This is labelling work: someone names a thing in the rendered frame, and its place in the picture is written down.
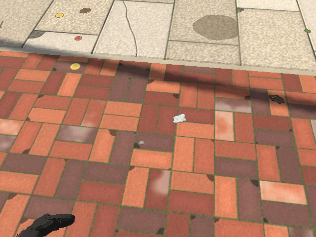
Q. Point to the left robot hand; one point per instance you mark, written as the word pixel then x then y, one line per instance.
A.
pixel 46 224

